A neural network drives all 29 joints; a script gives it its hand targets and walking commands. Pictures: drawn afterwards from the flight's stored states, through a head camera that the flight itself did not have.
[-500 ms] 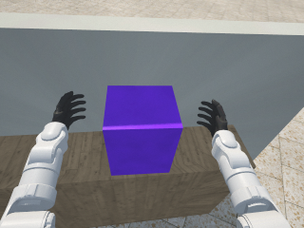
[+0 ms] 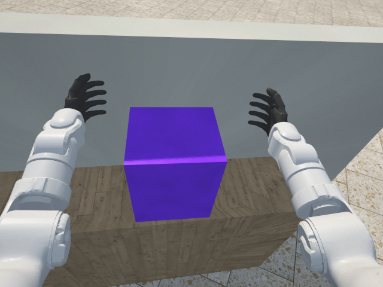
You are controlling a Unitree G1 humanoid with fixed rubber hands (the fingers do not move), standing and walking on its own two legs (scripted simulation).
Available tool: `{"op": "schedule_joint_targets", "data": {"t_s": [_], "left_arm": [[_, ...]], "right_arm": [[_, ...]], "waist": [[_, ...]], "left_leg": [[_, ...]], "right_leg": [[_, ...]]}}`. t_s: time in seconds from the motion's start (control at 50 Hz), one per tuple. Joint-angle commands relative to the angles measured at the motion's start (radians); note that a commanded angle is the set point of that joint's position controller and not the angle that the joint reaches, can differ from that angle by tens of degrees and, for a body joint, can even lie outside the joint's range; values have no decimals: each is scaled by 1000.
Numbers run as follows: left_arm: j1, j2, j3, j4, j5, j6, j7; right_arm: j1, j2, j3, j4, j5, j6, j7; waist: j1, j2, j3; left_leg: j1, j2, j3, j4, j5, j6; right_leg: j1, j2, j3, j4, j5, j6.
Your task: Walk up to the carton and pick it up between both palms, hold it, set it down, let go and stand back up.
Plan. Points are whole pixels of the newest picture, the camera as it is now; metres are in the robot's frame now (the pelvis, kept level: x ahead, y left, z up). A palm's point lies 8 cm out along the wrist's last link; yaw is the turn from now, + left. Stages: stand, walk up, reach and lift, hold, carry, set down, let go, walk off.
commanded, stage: reach and lift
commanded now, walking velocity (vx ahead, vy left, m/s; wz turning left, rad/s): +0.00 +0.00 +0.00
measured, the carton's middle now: (172, 166) +0.43 +0.04 -0.03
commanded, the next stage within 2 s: none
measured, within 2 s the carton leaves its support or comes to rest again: neither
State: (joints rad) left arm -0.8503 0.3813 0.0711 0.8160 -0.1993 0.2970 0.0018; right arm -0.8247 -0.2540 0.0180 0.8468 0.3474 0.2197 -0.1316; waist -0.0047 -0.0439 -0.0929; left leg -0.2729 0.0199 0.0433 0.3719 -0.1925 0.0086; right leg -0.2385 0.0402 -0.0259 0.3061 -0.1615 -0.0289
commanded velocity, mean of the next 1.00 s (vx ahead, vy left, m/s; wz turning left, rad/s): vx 0.00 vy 0.00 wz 0.00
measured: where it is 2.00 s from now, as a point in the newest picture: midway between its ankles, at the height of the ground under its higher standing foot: outside the picture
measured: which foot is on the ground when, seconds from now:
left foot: down 0.00-1.00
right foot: down 0.00-1.00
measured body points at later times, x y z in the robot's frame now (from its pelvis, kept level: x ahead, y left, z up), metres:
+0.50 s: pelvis -0.01 +0.00 -0.01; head +0.03 +0.03 +0.44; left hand +0.42 +0.23 +0.05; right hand +0.41 -0.15 +0.05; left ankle -0.01 +0.11 -0.75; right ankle -0.01 -0.10 -0.75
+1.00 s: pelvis -0.02 -0.01 -0.04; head +0.06 +0.02 +0.41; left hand +0.42 +0.22 +0.01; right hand +0.43 -0.18 +0.02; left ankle -0.01 +0.11 -0.75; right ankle -0.01 -0.10 -0.75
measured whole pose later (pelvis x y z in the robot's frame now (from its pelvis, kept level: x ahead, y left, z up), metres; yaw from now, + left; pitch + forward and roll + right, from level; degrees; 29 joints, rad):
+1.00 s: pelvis -0.02 -0.01 -0.04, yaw +2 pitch +23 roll -1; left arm -0.97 0.31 -0.06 1.51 -0.29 -0.40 0.00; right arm -0.89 -0.19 0.07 1.32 0.34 -0.30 -0.10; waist -0.04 -0.03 -0.27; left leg -0.83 0.01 0.00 0.68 -0.26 0.00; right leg -0.80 0.02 -0.07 0.66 -0.27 -0.04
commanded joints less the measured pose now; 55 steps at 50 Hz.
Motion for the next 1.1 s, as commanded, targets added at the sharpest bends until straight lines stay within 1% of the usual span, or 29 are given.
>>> {"op": "schedule_joint_targets", "data": {"t_s": [0.0,0.04,0.08,0.1,0.16,0.2,0.28,0.3,0.36,0.38,0.44,0.46,0.5,0.54,0.56,0.6,0.66,0.7,0.74,0.76,0.78,0.8,0.82,0.86,0.9,0.94,1.0,1.04,1.08], "left_arm": [[-468,170,31,-122,10,-35,-6],[-467,168,26,-79,12,-40,-10],[-467,153,14,-31,13,-60,-12],[-462,157,16,-7,18,-74,-13],[-449,138,2,57,28,-139,-18],[-423,119,-5,121,34,-202,-20],[-452,94,-36,215,17,-357,-17],[-476,87,-44,218,11,-401,-13],[-539,70,-83,263,-20,-502,3],[-554,64,-93,264,-35,-527,7],[-583,68,-99,300,-42,-581,22],[-593,73,-105,308,-55,-591,23],[-582,69,-100,354,-51,-608,24],[-562,68,-88,423,-38,-624,19],[-540,63,-83,463,-33,-633,14],[-517,62,-72,536,-29,-656,7],[-512,66,-69,602,-23,-691,3],[-528,65,-78,609,-32,-709,2],[-544,59,-92,606,-53,-722,1],[-547,62,-95,597,-54,-730,1],[-558,57,-106,586,-64,-735,1],[-565,60,-109,576,-68,-739,0],[-575,49,-116,569,-70,-740,0],[-581,54,-126,544,-82,-750,-3],[-585,47,-127,534,-91,-755,-5],[-590,46,-131,520,-93,-757,-7],[-580,43,-111,509,-73,-755,-10],[-585,33,-95,522,-62,-750,-13],[-582,24,-75,533,-42,-750,-12]], "right_arm": [[-467,-175,-35,-127,5,-45,-6],[-470,-169,-33,-90,-2,-43,-7],[-467,-156,-30,-48,0,-48,-7],[-458,-144,-24,-33,-5,-53,-7],[-437,-122,-21,17,-18,-84,-5],[-401,-90,-19,59,-34,-118,-5],[-402,-61,-44,75,-78,-215,5],[-410,-56,-59,65,-92,-246,7],[-451,-54,-93,61,-128,-320,17],[-462,-59,-100,50,-140,-338,19],[-465,-75,-117,86,-160,-387,21],[-480,-79,-116,93,-158,-400,19],[-482,-86,-113,125,-159,-426,11],[-458,-76,-97,209,-150,-448,6],[-453,-77,-85,232,-140,-462,7],[-443,-64,-49,293,-110,-483,7],[-456,-61,-5,349,-68,-518,11],[-466,-57,19,371,-39,-533,18],[-481,-62,35,358,-21,-547,24],[-479,-69,38,349,-17,-554,26],[-483,-75,42,349,-9,-561,28],[-485,-76,46,339,-1,-566,33],[-495,-81,42,346,-2,-568,35],[-498,-80,45,311,4,-573,37],[-506,-67,51,294,-1,-572,36],[-507,-66,39,289,-11,-572,33],[-501,-52,23,279,-27,-567,28],[-504,-31,15,292,-41,-560,20],[-505,-10,6,299,-55,-556,15]], "waist": [[2,87,-512],[-3,70,-470],[-6,82,-458],[-2,69,-445],[-9,76,-427],[-6,77,-406],[-11,85,-441],[-10,111,-475],[-26,135,-568],[-29,141,-604],[-32,161,-694],[-37,147,-722],[-36,144,-770],[-30,125,-766],[-23,118,-759],[-13,84,-739],[-2,67,-708],[3,72,-699],[0,64,-709],[-1,74,-731],[-11,79,-740],[-6,89,-756],[-16,97,-762],[-18,106,-804],[-24,88,-818],[-36,94,-846],[-33,89,-865],[-37,78,-844],[-32,71,-828]], "left_leg": [[245,-14,-26,42,435,-32],[239,-15,-27,40,419,-32],[235,-15,-27,38,397,-32],[230,-16,-23,40,393,-27],[198,-13,-24,36,353,-29],[176,-12,-29,39,320,-26],[120,-4,-35,55,280,-30],[111,-4,-34,64,278,-36],[102,7,-43,104,283,-52],[101,8,-48,118,290,-59],[105,11,-49,168,328,-76],[101,11,-49,190,345,-78],[66,8,-46,214,363,-82],[16,6,-42,233,376,-80],[-3,6,-43,238,381,-78],[-62,3,-39,248,375,-71],[-124,-2,-37,260,358,-63],[-152,-2,-39,266,349,-60],[-153,-2,-35,277,337,-61],[-149,-5,-37,285,349,-63],[-138,-4,-40,297,365,-69],[-134,-7,-38,305,361,-70],[-137,-6,-38,309,358,-74],[-152,-10,-36,320,340,-66],[-183,-13,-37,328,334,-63],[-192,-14,-39,330,313,-59],[-219,-19,-38,335,315,-54],[-240,-26,-34,325,286,-53],[-268,-27,-33,320,260,-44]], "right_leg": [[160,-7,17,32,437,56],[150,-6,9,26,421,58],[128,-7,9,25,394,55],[125,-8,9,21,392,59],[114,-8,4,21,334,54],[82,-11,5,22,274,48],[14,-15,-7,39,192,38],[-12,-18,-8,45,172,33],[-110,-20,-19,73,120,19],[-137,-23,-23,90,124,18],[-204,-24,-29,124,132,10],[-218,-24,-28,142,151,14],[-208,-25,-28,170,194,21],[-202,-28,-19,197,229,29],[-204,-33,-18,208,243,27],[-186,-33,-14,232,259,38],[-192,-37,-6,261,274,49],[-207,-40,-4,273,261,49],[-233,-39,-7,278,239,50],[-247,-42,-9,286,247,49],[-261,-40,-13,291,254,47],[-273,-42,-10,292,252,47],[-284,-40,-16,297,246,45],[-291,-45,-11,306,232,46],[-286,-46,-9,321,249,53],[-283,-47,-9,329,251,54],[-253,-53,0,341,274,56],[-247,-55,3,333,247,62],[-232,-59,10,333,230,63]]}}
